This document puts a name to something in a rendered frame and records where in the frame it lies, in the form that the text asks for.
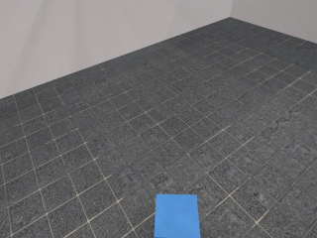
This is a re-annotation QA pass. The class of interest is carton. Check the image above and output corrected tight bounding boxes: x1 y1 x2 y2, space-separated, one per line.
154 193 201 238

